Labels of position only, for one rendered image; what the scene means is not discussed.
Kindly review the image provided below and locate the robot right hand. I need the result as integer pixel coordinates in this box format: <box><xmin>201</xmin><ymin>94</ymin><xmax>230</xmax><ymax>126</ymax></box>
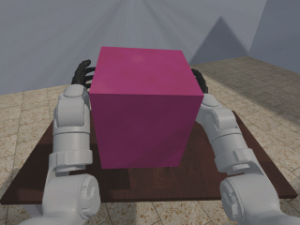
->
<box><xmin>191</xmin><ymin>68</ymin><xmax>208</xmax><ymax>94</ymax></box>

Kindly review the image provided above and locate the robot left upper arm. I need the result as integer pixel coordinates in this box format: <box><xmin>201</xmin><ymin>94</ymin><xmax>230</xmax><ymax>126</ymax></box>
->
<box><xmin>18</xmin><ymin>173</ymin><xmax>101</xmax><ymax>225</ymax></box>

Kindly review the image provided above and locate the table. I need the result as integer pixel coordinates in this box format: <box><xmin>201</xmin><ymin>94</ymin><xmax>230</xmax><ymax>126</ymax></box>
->
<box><xmin>0</xmin><ymin>111</ymin><xmax>298</xmax><ymax>225</ymax></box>

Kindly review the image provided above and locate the robot right forearm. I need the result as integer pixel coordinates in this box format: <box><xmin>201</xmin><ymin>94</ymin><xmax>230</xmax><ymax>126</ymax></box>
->
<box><xmin>195</xmin><ymin>93</ymin><xmax>280</xmax><ymax>209</ymax></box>

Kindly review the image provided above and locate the robot right upper arm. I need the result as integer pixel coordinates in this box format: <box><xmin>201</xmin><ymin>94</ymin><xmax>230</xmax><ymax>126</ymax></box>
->
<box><xmin>219</xmin><ymin>172</ymin><xmax>300</xmax><ymax>225</ymax></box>

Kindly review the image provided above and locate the carton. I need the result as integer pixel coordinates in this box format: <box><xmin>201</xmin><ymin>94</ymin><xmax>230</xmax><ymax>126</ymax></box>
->
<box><xmin>88</xmin><ymin>46</ymin><xmax>204</xmax><ymax>169</ymax></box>

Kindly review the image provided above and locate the robot left forearm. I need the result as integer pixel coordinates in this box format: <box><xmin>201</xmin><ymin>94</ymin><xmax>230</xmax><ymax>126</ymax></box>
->
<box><xmin>41</xmin><ymin>83</ymin><xmax>93</xmax><ymax>213</ymax></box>

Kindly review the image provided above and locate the robot left hand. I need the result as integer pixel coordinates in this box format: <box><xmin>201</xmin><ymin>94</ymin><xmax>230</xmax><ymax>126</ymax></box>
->
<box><xmin>71</xmin><ymin>59</ymin><xmax>96</xmax><ymax>94</ymax></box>

